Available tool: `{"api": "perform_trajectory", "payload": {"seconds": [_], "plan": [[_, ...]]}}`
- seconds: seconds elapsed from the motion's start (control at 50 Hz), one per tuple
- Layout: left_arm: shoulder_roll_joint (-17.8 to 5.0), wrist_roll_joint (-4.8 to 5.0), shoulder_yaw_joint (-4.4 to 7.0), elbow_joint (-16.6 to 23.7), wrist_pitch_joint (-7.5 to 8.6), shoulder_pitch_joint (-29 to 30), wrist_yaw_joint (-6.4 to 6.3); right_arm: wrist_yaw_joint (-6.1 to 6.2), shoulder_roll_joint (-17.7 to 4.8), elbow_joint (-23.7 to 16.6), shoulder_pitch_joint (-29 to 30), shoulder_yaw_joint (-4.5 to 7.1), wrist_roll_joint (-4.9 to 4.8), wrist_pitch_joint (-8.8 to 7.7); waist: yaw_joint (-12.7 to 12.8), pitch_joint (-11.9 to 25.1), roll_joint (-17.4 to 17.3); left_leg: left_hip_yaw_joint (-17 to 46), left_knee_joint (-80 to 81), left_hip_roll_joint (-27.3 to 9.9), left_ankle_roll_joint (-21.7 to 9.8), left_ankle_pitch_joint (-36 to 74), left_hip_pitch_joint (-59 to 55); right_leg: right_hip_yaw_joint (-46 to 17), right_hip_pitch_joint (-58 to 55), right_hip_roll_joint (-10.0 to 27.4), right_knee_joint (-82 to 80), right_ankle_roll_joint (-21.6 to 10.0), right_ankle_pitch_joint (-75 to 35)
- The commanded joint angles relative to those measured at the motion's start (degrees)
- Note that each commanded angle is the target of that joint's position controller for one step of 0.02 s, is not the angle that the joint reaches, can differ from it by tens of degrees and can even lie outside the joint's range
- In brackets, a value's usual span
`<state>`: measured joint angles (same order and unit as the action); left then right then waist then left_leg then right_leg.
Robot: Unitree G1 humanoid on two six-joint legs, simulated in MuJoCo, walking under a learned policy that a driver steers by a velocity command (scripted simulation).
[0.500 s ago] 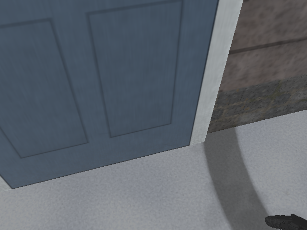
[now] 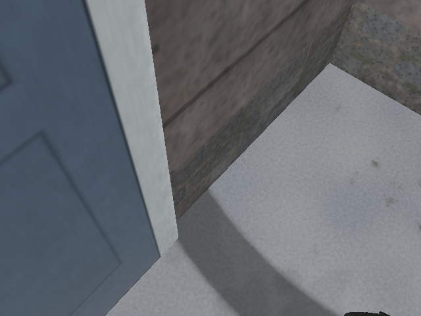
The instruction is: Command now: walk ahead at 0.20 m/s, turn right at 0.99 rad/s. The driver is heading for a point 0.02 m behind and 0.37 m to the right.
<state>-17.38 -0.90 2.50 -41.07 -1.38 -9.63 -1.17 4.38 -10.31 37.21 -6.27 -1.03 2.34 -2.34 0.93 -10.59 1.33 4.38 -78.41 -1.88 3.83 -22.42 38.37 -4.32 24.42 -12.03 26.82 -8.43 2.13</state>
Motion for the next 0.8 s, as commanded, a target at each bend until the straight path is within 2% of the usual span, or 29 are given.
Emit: {"api": "perform_trajectory", "payload": {"seconds": [0.02,0.04,0.08,0.14,0.16,0.18,0.2,0.22,0.24,0.26,0.28,0.3,0.34,0.38,0.4,0.42,0.44,0.46,0.5,0.52,0.54,0.56,0.58,0.6,0.64,0.68,0.72,0.74,0.8], "plan": [[-10.12,-1.41,3.17,4.85,0.59,0.65,-0.42,0.76,-7.92,-3.06,-6.74,2.13,0.03,1.22,-1.85,19.51,-3.86,-1.48,17.24,2.06,0.3,1.63,-11.94,-14.57,-6.17,14.97,-1.67,-5.91,-44.74],[-10.54,-1.55,3.49,4.54,0.47,0.06,-0.52,1.2,-7.71,-4.12,-4.35,2.39,-1.58,1.35,-1.21,20.54,-1.18,-0.87,22.09,2.47,0.56,2.82,-13.93,-15.38,-6.54,14.18,-0.33,-4.19,-45.82],[-10.19,-0.6,3.95,5.36,-0.09,0.52,-0.18,1.89,-8.04,-4.5,-3.7,2.48,-3.04,1.58,-1.56,19.14,1.18,0.59,32.86,2.73,-0.6,7.42,-19.19,-18.19,-2.13,13.32,-0.85,-0.72,-33.73],[-9.49,-0.6,4.29,7.34,-1.39,2.34,-0.44,1.94,-10.26,-2.53,-3.75,3.46,-3.07,2.68,-0.45,17.56,8.72,3.52,43.5,3.21,-1.48,11.09,-25.39,-26.17,-1.83,11.04,-3.07,3.03,0.57],[-9.01,-0.3,4.12,7.4,-1.84,1.87,-0.75,1.75,-10.77,-2.07,-3.45,3.75,-2.66,2.38,-0.3,15.71,8.93,3.56,48.18,2.57,-1.78,12.38,-26.76,-27.85,-1.53,10.41,-3.14,3.82,12.56],[-8.67,-0.46,3.72,7.99,-2.36,1.15,-1.01,1.44,-10.18,-1.22,-3.76,3.35,-1.87,1.19,-0.03,13.46,5.77,4.04,55.34,-0.49,-2.88,11.68,-29.17,-27.73,0.61,9.48,-1.47,4.81,23.28],[-5.66,-0.08,2.79,7.45,-2.42,-3.86,-1.2,1.46,-12.69,-2.03,-1.57,3.77,-1.03,0.41,2.33,14.32,-1.69,11.0,59.12,-10.59,-5.37,9.49,-32.5,-23.73,3.26,6.66,7.9,6.5,34.44],[-6.09,0.76,2.47,7.33,-2.79,-6.94,-0.58,1.62,-17.02,-2.33,1.22,4.57,1.11,0.94,2.35,17.12,-18.76,25.4,65.7,-24.15,-15.28,9.75,-28.06,-7.92,2.87,-2.97,28.89,7.33,34.13],[-11.04,-1.49,3.83,6.66,-2.89,-5.74,-0.19,1.59,-14.68,-1.41,1.45,4.49,-0.33,1.07,2.11,15.67,-14.28,25.05,66.1,-24.87,-19.1,17.43,-23.45,-4.26,1.43,2.2,41.39,8.88,27.89],[-10.78,-2.02,4.03,6.45,-3.11,-5.42,-0.11,1.42,-12.54,-0.64,1.79,3.67,-1.2,0.84,2.69,14.42,-9.59,19.97,63.77,-22.14,-19.28,23.14,-23.04,-4.48,1.54,3.46,46.06,9.32,25.78],[-8.23,-2.37,3.2,5.49,-3.71,-6.27,0.69,0.87,-12.02,0.89,0.7,3.86,-1.62,0.43,2.39,14.33,-5.06,14.87,62.25,-18.69,-17.18,24.48,-24.71,-4.26,2.96,3.32,50.43,8.76,23.11],[-5.81,-2.53,2.38,6.42,-4.03,-5.57,1.91,0.2,-13.11,1.53,0.46,4.27,-1.33,0.29,1.72,14.12,-5.62,10.73,60.66,-15.58,-15.52,27.79,-28.15,-3.99,5.16,2.98,50.76,8.02,23.05],[-3.99,-1.54,1.52,6.84,-4.56,-3.93,3.3,-0.57,-12.94,3.28,-1.54,4.29,-1.54,0.3,-0.31,13.25,-8.24,5.36,58.7,-11.65,-12.81,32.79,-32.44,-3.45,6.17,2.6,42.51,8.33,25.86],[-4.12,-1.21,1.31,7.5,-4.78,-1.4,3.53,-0.64,-13.83,5.19,-4.64,4.73,-1.77,0.3,-2.39,13.52,-12.79,5.67,59.3,-11.64,-11.99,29.96,-34.63,-2.78,3.67,2.58,32.09,8.8,29.42],[-4.02,-0.44,1.16,7.3,-4.57,-2.52,3.65,-0.95,-14.63,5.46,-4.37,4.98,-1.44,1.08,-2.32,13.31,-15.85,5.83,59.9,-12.08,-12.27,27.86,-33.82,-1.77,0.12,3.07,24.61,8.51,32.76],[-3.73,-0.61,0.83,6.68,-4.84,-2.0,3.34,-0.96,-15.37,6.35,-5.7,5.38,-1.4,1.26,-2.82,13.23,-17.3,5.56,61.23,-12.18,-11.7,26.41,-32.39,0.22,-3.63,3.63,19.14,7.35,32.45],[-3.4,0.81,0.72,5.04,-4.18,-5.24,3.19,-1.4,-17.21,7.19,-5.37,6.41,-1.63,2.12,-1.62,13.4,-22.0,4.94,62.29,-11.67,-11.51,30.83,-30.67,2.76,-8.84,3.76,14.61,7.11,30.69],[-3.38,0.48,0.45,3.51,-3.77,-7.25,3.15,-1.58,-17.2,7.55,-6.12,6.6,-1.97,2.71,-1.29,13.74,-22.44,4.22,62.07,-11.27,-11.04,29.61,-30.05,3.4,-12.07,4.77,7.9,6.5,27.67],[-3.19,0.39,0.58,0.55,-3.04,-10.51,2.65,-1.26,-16.89,9.41,-9.46,6.69,-3.24,4.36,0.32,12.79,-16.76,2.25,58.53,-8.76,-8.24,27.1,-24.77,4.86,-21.82,4.57,-8.9,3.93,14.79],[-4.57,-0.29,0.39,0.29,-2.65,-8.72,1.64,-1.49,-14.55,9.85,-11.05,6.03,-2.7,4.46,0.45,13.72,-8.27,0.64,51.88,-7.36,-6.53,24.83,-20.93,0.22,-25.88,8.07,-13.46,3.17,10.15],[-8.91,-0.4,0.89,2.09,-2.92,-6.54,1.81,-1.98,-10.81,7.77,-11.36,4.89,-2.06,3.76,-0.21,11.91,5.78,-5.61,46.18,-2.12,-2.73,5.56,-8.52,-15.95,-27.24,21.26,-15.79,0.8,12.92],[-10.57,-0.86,1.26,3.51,-2.86,-3.17,1.36,-0.4,-12.74,4.84,-4.76,5.31,-2.1,3.35,2.5,9.65,12.73,-4.15,42.55,-1.21,-1.86,-5.05,-12.53,-19.39,-11.74,28.0,-15.58,-2.89,12.64],[-7.79,-1.41,0.32,3.46,-2.31,-0.91,1.05,0.11,-13.7,5.26,-2.95,5.56,-2.5,3.66,1.36,7.1,9.05,-2.71,37.08,-1.32,-2.48,-3.0,-14.98,-17.29,-9.65,25.16,-15.4,-3.23,11.53],[-5.39,-1.82,-0.43,3.16,-1.55,-0.02,0.51,0.09,-12.06,6.77,-5.72,5.23,-2.35,4.55,-0.72,7.3,6.95,-2.38,33.34,-0.84,-3.42,-1.46,-16.36,-13.51,-10.75,22.51,-12.55,-2.16,2.09],[-4.08,-1.4,-0.88,2.76,-0.33,0.56,-0.6,0.11,-11.45,8.77,-10.81,5.16,-2.31,4.9,-2.56,8.45,9.07,-3.77,31.57,-0.47,-4.1,-0.5,-15.17,-8.45,-16.86,20.04,-7.14,-1.61,-20.18],[-5.27,-0.13,-0.41,1.44,0.57,-2.79,-0.78,0.79,-11.52,8.38,-10.5,5.09,-1.83,5.69,-1.65,9.44,7.5,-4.62,32.02,0.72,-3.8,-1.76,-15.89,-9.89,-19.13,20.26,-4.04,-2.52,-31.26],[-7.15,0.08,0.6,1.16,0.52,-4.37,-0.77,1.38,-11.49,7.13,-8.82,4.87,-2.43,6.14,-0.51,9.52,7.43,-3.84,32.88,1.28,-3.66,-3.01,-14.73,-14.5,-21.11,21.82,-3.45,-4.11,-29.8],[-8.38,-0.23,1.51,0.9,0.41,-6.81,-0.1,1.16,-10.91,6.3,-6.33,4.56,-2.0,6.16,1.07,10.13,5.28,-3.45,32.83,1.17,-3.43,-4.18,-12.9,-18.15,-23.82,24.39,-3.57,-5.75,-31.36],[-8.63,0.24,2.35,1.19,0.8,-5.99,0.13,1.51,-12.38,4.64,-6.5,5.0,-3.19,6.03,-0.12,9.63,6.48,-0.33,35.61,1.56,-3.58,-4.15,-13.5,-24.07,-24.49,23.71,-3.97,-6.23,-25.64]]}}
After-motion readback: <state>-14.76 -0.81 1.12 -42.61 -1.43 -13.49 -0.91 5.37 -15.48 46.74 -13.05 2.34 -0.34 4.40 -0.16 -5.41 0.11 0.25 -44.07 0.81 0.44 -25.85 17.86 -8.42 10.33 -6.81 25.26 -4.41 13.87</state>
